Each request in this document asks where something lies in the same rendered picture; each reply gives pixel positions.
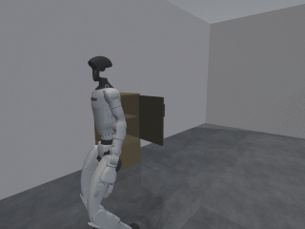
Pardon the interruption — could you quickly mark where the left robot forearm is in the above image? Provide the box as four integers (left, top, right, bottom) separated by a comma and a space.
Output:
106, 121, 127, 168

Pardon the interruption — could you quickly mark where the cupboard door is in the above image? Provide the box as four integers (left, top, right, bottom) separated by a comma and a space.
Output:
139, 95, 164, 146

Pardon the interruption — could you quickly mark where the left robot upper arm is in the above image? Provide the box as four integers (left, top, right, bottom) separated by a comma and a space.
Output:
103, 88, 127, 132

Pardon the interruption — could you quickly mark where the robot torso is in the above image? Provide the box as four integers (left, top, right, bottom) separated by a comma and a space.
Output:
91, 85, 116, 159

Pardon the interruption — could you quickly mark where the robot left hand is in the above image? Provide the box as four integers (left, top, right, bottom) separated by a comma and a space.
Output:
93, 166, 117, 198

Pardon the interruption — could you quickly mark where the right robot shin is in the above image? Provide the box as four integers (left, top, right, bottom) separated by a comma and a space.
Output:
80, 194, 88, 211

